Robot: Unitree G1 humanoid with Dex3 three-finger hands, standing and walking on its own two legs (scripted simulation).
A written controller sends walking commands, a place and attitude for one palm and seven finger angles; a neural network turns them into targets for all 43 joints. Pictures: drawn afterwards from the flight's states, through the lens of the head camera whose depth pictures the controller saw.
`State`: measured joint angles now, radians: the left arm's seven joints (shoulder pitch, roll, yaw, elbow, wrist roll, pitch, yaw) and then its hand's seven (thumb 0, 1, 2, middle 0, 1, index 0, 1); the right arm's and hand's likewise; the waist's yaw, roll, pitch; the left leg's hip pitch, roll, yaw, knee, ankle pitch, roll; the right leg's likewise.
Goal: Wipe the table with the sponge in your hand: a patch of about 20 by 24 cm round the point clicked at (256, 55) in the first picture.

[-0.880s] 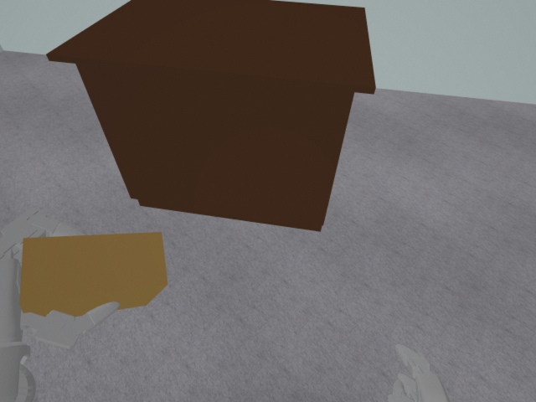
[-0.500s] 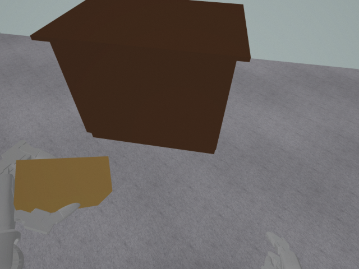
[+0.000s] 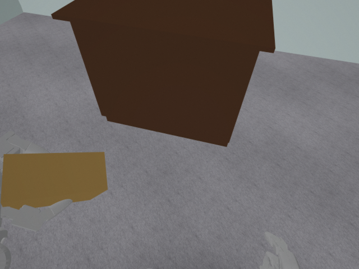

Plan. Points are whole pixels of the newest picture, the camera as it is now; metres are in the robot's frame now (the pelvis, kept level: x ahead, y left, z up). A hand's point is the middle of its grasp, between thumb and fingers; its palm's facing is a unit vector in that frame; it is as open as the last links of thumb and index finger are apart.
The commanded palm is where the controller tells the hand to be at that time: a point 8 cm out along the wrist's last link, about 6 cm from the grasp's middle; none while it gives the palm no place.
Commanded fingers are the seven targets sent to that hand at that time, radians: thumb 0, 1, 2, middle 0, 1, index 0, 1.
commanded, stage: walk to a spot facing it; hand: left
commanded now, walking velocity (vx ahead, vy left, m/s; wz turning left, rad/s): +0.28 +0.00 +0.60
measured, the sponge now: (70, 180) +0.23 +0.20 +0.14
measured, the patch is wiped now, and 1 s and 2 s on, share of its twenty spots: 0.00 0.00 0.00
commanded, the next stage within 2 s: turn to face it in 1.78 s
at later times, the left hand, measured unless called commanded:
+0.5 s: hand out of the picture +0.16 +0.31 +0.19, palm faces +0.66 -0.66 -0.37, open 10.2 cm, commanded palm +0.10 +0.33 +0.19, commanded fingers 0.00 0.10 1.30 -1.20 -1.60 -1.20 -1.60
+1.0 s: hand out of the picture +0.20 +0.34 +0.18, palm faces +0.76 -0.48 -0.43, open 10.2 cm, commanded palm +0.14 +0.35 +0.19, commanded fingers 0.00 0.10 1.30 -1.20 -1.60 -1.20 -1.60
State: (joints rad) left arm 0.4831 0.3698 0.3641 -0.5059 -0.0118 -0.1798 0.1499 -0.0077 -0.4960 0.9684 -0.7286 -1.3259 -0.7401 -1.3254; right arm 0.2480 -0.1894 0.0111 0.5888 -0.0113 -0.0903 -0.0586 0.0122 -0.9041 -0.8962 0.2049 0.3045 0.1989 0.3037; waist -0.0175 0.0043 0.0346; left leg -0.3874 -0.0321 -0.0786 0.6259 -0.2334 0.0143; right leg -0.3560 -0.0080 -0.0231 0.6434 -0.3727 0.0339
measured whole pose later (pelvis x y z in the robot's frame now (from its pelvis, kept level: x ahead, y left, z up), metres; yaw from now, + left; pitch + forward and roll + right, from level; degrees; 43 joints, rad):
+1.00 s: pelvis +0.14 +0.02 +0.01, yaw +30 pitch +0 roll +2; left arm 0.51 0.37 0.37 -0.57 -0.01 -0.20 0.18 -0.01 -0.50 0.97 -0.73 -1.33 -0.75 -1.33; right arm 0.24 -0.27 -0.05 0.57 -0.01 -0.05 -0.07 0.01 -0.91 -0.90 0.20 0.30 0.20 0.30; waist 0.02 -0.06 0.07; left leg -0.39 0.06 0.18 0.64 -0.32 -0.01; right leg -0.17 -0.17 -0.25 0.57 -0.37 0.03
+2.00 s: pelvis +0.35 +0.11 +0.00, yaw +49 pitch -1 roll -1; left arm 0.48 0.42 0.42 -0.65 -0.03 -0.20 0.16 -0.01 -0.50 0.98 -0.73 -1.33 -0.75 -1.33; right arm 0.15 -0.11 0.02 0.57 0.00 -0.07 -0.01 0.01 -0.91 -0.90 0.20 0.30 0.20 0.30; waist -0.01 -0.04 0.11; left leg -0.37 0.07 0.10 0.61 -0.23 0.02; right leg -0.53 -0.10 -0.08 1.13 -0.45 0.07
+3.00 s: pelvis +0.37 -0.01 +0.00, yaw +19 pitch +0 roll +2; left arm 0.54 0.40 0.40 -0.55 -0.04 -0.19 0.13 -0.01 -0.50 0.98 -0.72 -1.34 -0.75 -1.33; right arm 0.16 -0.21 0.01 0.57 0.00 0.04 0.00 0.01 -0.91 -0.90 0.21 0.30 0.20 0.30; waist -0.02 0.03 0.13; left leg -0.49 0.08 0.03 1.16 -0.45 -0.11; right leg -0.38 0.06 -0.04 0.57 -0.19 -0.10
